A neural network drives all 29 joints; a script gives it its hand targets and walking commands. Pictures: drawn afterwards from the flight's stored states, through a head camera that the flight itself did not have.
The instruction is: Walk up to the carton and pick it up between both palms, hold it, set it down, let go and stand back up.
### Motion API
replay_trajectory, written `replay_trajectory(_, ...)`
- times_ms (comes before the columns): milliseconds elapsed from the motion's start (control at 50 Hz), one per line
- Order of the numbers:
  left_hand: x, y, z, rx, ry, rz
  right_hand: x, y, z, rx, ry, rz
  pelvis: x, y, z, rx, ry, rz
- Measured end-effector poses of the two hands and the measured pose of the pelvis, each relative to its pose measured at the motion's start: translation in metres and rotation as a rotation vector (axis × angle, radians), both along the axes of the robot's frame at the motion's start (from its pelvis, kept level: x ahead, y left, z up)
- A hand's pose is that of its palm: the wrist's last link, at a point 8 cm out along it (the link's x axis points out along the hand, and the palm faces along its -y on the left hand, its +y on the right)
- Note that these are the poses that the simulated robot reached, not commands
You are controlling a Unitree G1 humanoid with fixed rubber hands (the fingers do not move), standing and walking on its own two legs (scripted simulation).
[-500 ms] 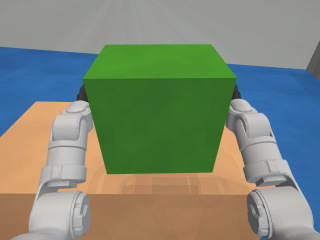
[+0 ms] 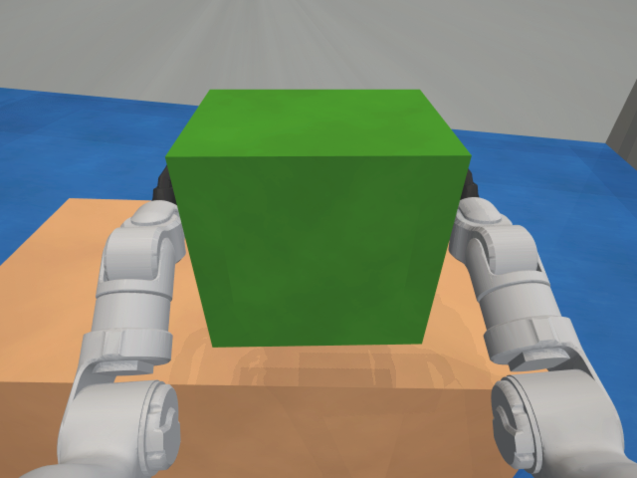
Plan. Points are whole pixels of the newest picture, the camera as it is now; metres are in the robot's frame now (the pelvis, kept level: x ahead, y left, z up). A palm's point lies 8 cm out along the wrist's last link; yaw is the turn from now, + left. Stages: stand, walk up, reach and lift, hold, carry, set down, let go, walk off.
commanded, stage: hold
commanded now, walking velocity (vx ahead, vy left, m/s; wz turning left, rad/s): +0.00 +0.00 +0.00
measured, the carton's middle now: (316, 217) +0.38 +0.03 +0.21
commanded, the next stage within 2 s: none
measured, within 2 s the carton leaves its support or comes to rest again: neither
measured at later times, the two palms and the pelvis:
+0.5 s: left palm (173, 209) +0.35 +0.20 +0.23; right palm (467, 210) +0.37 -0.15 +0.23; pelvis +0.00 +0.00 +0.00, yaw +0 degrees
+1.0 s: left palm (171, 210) +0.36 +0.20 +0.22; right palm (464, 209) +0.37 -0.15 +0.23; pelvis +0.00 +0.00 +0.00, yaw +0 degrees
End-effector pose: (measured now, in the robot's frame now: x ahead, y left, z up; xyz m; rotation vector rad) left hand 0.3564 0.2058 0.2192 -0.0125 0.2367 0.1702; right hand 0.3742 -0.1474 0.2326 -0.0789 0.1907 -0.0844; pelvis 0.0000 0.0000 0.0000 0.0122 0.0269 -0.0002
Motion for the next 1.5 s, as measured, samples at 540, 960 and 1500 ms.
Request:
replay_trajectory(540, -0.0016, -0.0054, 0.0057, 0.025, -0.004, -0.006, -0.003, -0.0056, 0.0006, 0.018, -0.004, -0.006, -0.0014, 0.0001, 0.0, 0.0, -0.002, 0.0)
replay_trajectory(960, -0.0009, -0.0029, 0.0028, 0.014, -0.001, -0.001, -0.001, -0.003, 0.0005, 0.008, -0.001, 0.0, -0.0007, 0.0, 0.0, 0.0, -0.001, 0.0)
replay_trajectory(1500, 0.0022, -0.0008, -0.001, -0.002, 0.0, -0.001, 0.0024, -0.0007, 0.002, -0.008, 0.001, 0.0, 0.0017, -0.0008, 0.0003, 0.001, 0.003, 0.0)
